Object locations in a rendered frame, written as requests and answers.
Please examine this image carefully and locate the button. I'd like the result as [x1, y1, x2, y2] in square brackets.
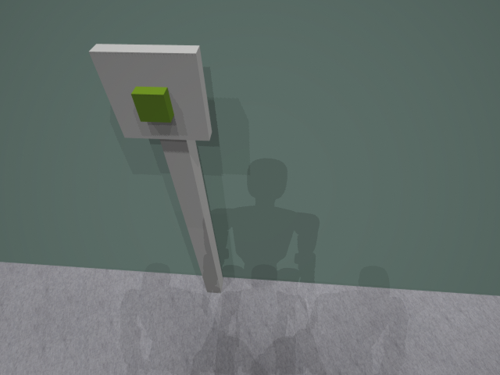
[131, 87, 174, 123]

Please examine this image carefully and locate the panel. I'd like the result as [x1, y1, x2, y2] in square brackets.
[89, 44, 223, 293]

